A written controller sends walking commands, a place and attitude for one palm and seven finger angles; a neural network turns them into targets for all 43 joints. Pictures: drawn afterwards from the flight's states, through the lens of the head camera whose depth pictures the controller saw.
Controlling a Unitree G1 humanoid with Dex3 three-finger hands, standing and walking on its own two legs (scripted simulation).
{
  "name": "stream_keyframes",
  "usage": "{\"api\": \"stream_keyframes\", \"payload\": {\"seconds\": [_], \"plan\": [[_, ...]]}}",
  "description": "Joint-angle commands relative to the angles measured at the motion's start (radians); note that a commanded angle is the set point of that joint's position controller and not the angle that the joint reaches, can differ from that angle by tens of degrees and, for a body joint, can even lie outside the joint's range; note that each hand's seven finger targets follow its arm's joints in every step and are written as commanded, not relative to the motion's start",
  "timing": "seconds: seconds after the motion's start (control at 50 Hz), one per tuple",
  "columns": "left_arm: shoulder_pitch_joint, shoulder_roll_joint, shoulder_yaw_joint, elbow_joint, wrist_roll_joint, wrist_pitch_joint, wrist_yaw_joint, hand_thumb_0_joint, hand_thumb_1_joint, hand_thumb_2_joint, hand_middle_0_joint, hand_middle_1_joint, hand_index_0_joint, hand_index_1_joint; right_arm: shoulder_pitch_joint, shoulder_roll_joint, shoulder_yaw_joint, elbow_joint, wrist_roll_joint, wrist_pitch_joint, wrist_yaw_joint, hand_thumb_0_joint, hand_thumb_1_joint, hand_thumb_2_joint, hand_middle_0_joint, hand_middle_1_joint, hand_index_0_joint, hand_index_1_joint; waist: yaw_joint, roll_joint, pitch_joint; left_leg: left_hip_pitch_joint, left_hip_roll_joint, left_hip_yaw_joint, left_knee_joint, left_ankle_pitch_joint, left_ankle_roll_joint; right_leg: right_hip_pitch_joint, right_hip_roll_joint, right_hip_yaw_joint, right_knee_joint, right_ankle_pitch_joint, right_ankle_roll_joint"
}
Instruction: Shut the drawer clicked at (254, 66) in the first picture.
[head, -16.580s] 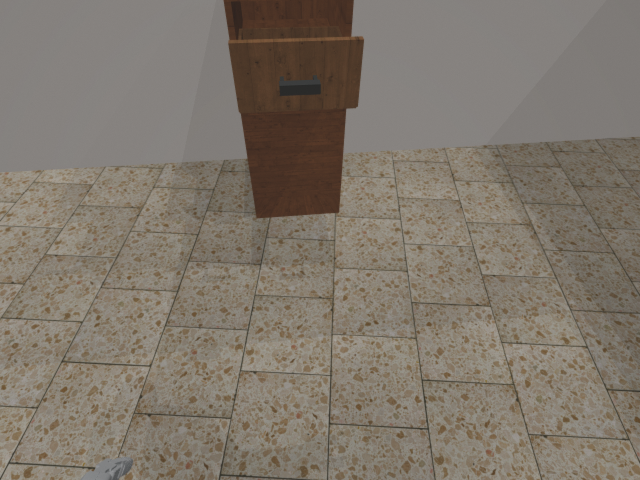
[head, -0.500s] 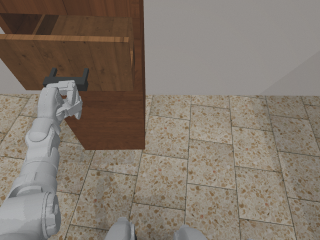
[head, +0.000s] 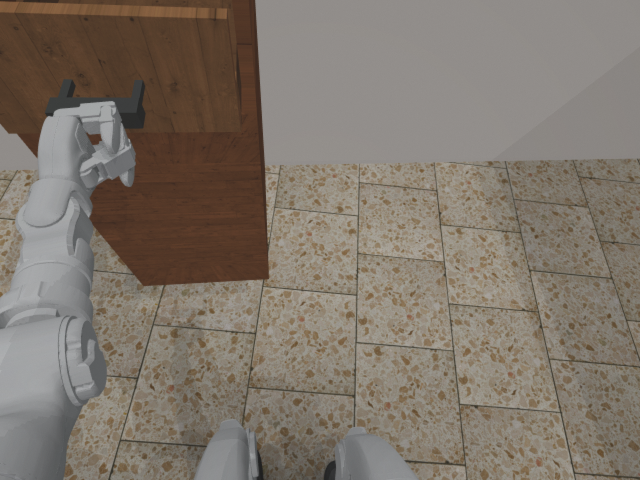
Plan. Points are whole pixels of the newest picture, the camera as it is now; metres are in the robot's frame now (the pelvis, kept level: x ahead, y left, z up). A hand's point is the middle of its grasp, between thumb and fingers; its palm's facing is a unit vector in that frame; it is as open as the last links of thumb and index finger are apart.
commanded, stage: push the drawer shut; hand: left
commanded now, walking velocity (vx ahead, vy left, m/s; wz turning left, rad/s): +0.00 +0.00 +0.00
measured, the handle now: (100, 100) +0.58 +0.24 +0.08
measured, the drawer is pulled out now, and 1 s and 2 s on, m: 0.04 0.00 0.00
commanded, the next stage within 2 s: pull the fist back off the drawer in 0.64 s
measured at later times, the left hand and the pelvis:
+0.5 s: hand (123, 123) +0.54 +0.21 +0.08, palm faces +0.01 -1.00 -0.03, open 3.2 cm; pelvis +0.00 +0.01 -0.01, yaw -1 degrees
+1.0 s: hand (121, 122) +0.55 +0.21 +0.08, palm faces +0.02 -1.00 -0.04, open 3.3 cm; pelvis -0.03 +0.02 -0.02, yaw +0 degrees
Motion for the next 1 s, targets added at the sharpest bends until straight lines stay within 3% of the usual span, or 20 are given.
{"api": "stream_keyframes", "payload": {"seconds": [0.0,0.04,0.08,0.12,0.14,0.2,0.22,0.34,0.42,0.48,0.5,0.52,0.56,0.62,0.66,0.7,0.82,0.88,0.92,0.98], "plan": [[-0.592,0.316,0.063,-0.225,-0.014,-0.066,0.019,0.000,0.900,0.900,-1.400,-1.600,-1.400,-1.600,0.166,-0.190,-0.065,-0.049,-0.009,-0.021,-0.014,0.000,-0.900,-0.900,0.200,0.300,0.200,0.300,-0.046,0.127,-0.449,0.420,-0.035,-0.069,-0.076,0.206,0.032,0.027,0.025,0.090,-0.161,0.217,0.017],[-0.603,0.315,0.057,-0.233,-0.006,-0.067,0.017,0.000,0.900,0.900,-1.400,-1.600,-1.400,-1.600,0.177,-0.190,-0.065,-0.050,-0.011,-0.018,-0.012,0.000,-0.900,-0.900,0.200,0.300,0.200,0.300,-0.042,0.161,-0.496,0.463,-0.032,-0.077,-0.074,0.248,0.027,0.011,0.026,0.083,-0.151,0.237,0.015],[-0.616,0.283,0.038,-0.220,-0.008,-0.061,0.018,0.000,0.900,0.900,-1.400,-1.600,-1.400,-1.600,0.181,-0.188,-0.064,-0.046,-0.015,-0.016,-0.007,0.000,-0.900,-0.900,0.200,0.300,0.200,0.300,-0.056,0.163,-0.478,0.477,-0.029,-0.078,-0.073,0.255,0.027,-0.015,0.029,0.077,-0.157,0.235,0.016],[-0.609,0.313,0.067,-0.226,-0.005,-0.064,0.027,0.000,0.900,0.900,-1.400,-1.600,-1.400,-1.600,0.195,-0.193,-0.066,-0.048,-0.019,-0.012,-0.004,0.000,-0.900,-0.900,0.200,0.300,0.200,0.300,-0.045,0.166,-0.504,0.488,-0.027,-0.082,-0.072,0.284,0.025,-0.007,0.032,0.074,-0.149,0.251,0.015],[-0.607,0.296,0.052,-0.213,-0.003,-0.059,0.027,0.000,0.900,0.900,-1.400,-1.600,-1.400,-1.600,0.194,-0.191,-0.065,-0.049,-0.019,-0.010,-0.001,0.000,-0.900,-0.900,0.200,0.300,0.200,0.300,-0.049,0.172,-0.498,0.480,-0.029,-0.080,-0.071,0.279,0.025,-0.009,0.032,0.074,-0.153,0.250,0.014],[-0.651,0.346,0.081,-0.188,0.007,-0.051,0.038,0.000,0.900,0.900,-1.400,-1.600,-1.400,-1.600,0.213,-0.200,-0.062,-0.040,-0.025,-0.006,-0.002,0.000,-0.900,-0.900,0.200,0.300,0.200,0.300,-0.070,0.142,-0.468,0.445,-0.027,-0.082,-0.067,0.265,0.030,-0.014,0.034,0.073,-0.156,0.242,0.017],[-0.668,0.377,0.100,-0.197,0.013,-0.053,0.040,0.000,0.900,0.900,-1.400,-1.600,-1.400,-1.600,0.218,-0.204,-0.063,-0.041,-0.026,-0.004,-0.003,0.000,-0.900,-0.900,0.200,0.300,0.200,0.300,-0.068,0.137,-0.490,0.443,-0.025,-0.081,-0.064,0.272,0.031,-0.005,0.033,0.075,-0.151,0.248,0.020],[-0.717,0.343,0.064,-0.179,0.034,-0.048,0.050,0.000,0.900,0.900,-1.400,-1.600,-1.400,-1.600,0.240,-0.204,-0.063,-0.032,-0.036,0.003,0.004,0.000,-0.900,-0.900,0.200,0.300,0.200,0.300,-0.087,0.214,-0.496,0.514,-0.017,-0.102,-0.057,0.314,0.023,-0.093,0.035,0.059,-0.143,0.238,0.012],[-0.781,0.408,0.098,-0.145,0.043,-0.037,0.057,0.000,0.900,0.900,-1.400,-1.600,-1.400,-1.600,0.258,-0.213,-0.058,-0.030,-0.037,0.005,0.000,0.000,-0.900,-0.900,0.200,0.300,0.200,0.300,-0.107,0.162,-0.485,0.443,-0.019,-0.098,-0.048,0.272,0.031,-0.075,0.038,0.065,-0.145,0.221,0.019],[-0.818,0.363,0.052,-0.134,0.048,-0.032,0.054,0.000,0.900,0.900,-1.400,-1.600,-1.400,-1.600,0.263,-0.208,-0.056,-0.022,-0.038,0.000,0.000,0.000,-0.900,-0.900,0.200,0.300,0.200,0.300,-0.125,0.192,-0.480,0.457,-0.017,-0.106,-0.046,0.249,0.027,-0.114,0.037,0.057,-0.144,0.194,0.017],[-0.845,0.360,0.050,-0.143,0.042,-0.036,0.055,0.000,0.900,0.900,-1.400,-1.600,-1.400,-1.600,0.265,-0.211,-0.055,-0.019,-0.041,-0.004,-0.001,0.000,-0.900,-0.900,0.200,0.300,0.200,0.300,-0.136,0.208,-0.478,0.468,-0.016,-0.111,-0.044,0.245,0.029,-0.138,0.037,0.055,-0.141,0.189,0.016],[-0.853,0.393,0.070,-0.146,0.044,-0.038,0.056,0.000,0.900,0.900,-1.400,-1.600,-1.400,-1.600,0.266,-0.217,-0.055,-0.017,-0.041,-0.005,-0.004,0.000,-0.900,-0.900,0.200,0.300,0.200,0.300,-0.131,0.216,-0.490,0.475,-0.012,-0.117,-0.042,0.242,0.026,-0.146,0.037,0.055,-0.137,0.181,0.015],[-0.874,0.380,0.051,-0.138,0.045,-0.035,0.057,0.000,0.900,0.900,-1.400,-1.600,-1.400,-1.600,0.264,-0.216,-0.051,-0.017,-0.042,-0.009,-0.004,0.000,-0.900,-0.900,0.200,0.300,0.200,0.300,-0.137,0.237,-0.484,0.476,-0.012,-0.122,-0.045,0.218,0.024,-0.166,0.036,0.052,-0.135,0.163,0.013],[-0.903,0.328,0.002,-0.115,0.042,-0.023,0.056,0.000,0.900,0.900,-1.400,-1.600,-1.400,-1.600,0.261,-0.220,-0.047,-0.010,-0.040,-0.021,-0.006,0.000,-0.900,-0.900,0.200,0.300,0.200,0.300,-0.158,0.236,-0.457,0.470,-0.008,-0.133,-0.051,0.158,0.025,-0.214,0.033,0.047,-0.134,0.125,0.015],[-0.929,0.359,0.011,-0.129,0.046,-0.018,0.065,0.000,0.900,0.900,-1.400,-1.600,-1.400,-1.600,0.262,-0.228,-0.044,-0.010,-0.042,-0.030,-0.009,0.000,-0.900,-0.900,0.200,0.300,0.200,0.300,-0.158,0.260,-0.473,0.465,-0.006,-0.142,-0.053,0.124,0.024,-0.229,0.031,0.046,-0.124,0.106,0.013],[-0.943,0.314,-0.025,-0.124,0.045,-0.011,0.070,0.000,0.900,0.900,-1.400,-1.600,-1.400,-1.600,0.262,-0.227,-0.042,-0.006,-0.043,-0.041,-0.011,0.000,-0.900,-0.900,0.200,0.300,0.200,0.300,-0.173,0.261,-0.467,0.471,-0.004,-0.154,-0.059,0.104,0.025,-0.253,0.029,0.041,-0.121,0.098,0.012],[-0.950,0.311,-0.029,-0.118,0.059,0.008,0.088,0.000,0.900,0.900,-1.400,-1.600,-1.400,-1.600,0.265,-0.232,-0.039,-0.012,-0.046,-0.058,-0.007,0.000,-0.900,-0.900,0.200,0.300,0.200,0.300,-0.168,0.252,-0.487,0.455,-0.005,-0.166,-0.062,0.049,0.024,-0.268,0.025,0.033,-0.107,0.070,0.012],[-0.941,0.318,-0.018,-0.104,0.061,0.020,0.096,0.000,0.900,0.900,-1.400,-1.600,-1.400,-1.600,0.262,-0.232,-0.038,-0.017,-0.048,-0.060,-0.004,0.000,-0.900,-0.900,0.200,0.300,0.200,0.300,-0.163,0.239,-0.464,0.427,-0.011,-0.164,-0.064,0.004,0.025,-0.265,0.024,0.035,-0.112,0.049,0.011],[-0.952,0.353,0.002,-0.131,0.072,0.013,0.099,0.000,0.900,0.900,-1.400,-1.600,-1.400,-1.600,0.266,-0.235,-0.039,-0.023,-0.051,-0.061,-0.004,0.000,-0.900,-0.900,0.200,0.300,0.200,0.300,-0.152,0.264,-0.491,0.444,-0.010,-0.168,-0.065,0.025,0.022,-0.261,0.023,0.034,-0.102,0.058,0.007],[-0.936,0.295,-0.025,-0.139,0.075,0.016,0.103,0.000,0.900,0.900,-1.400,-1.600,-1.400,-1.600,0.264,-0.229,-0.045,-0.024,-0.054,-0.058,0.005,0.000,-0.900,-0.900,0.200,0.300,0.200,0.300,-0.149,0.265,-0.489,0.471,-0.009,-0.182,-0.072,0.010,0.018,-0.286,0.023,0.028,-0.099,0.056,0.005]]}}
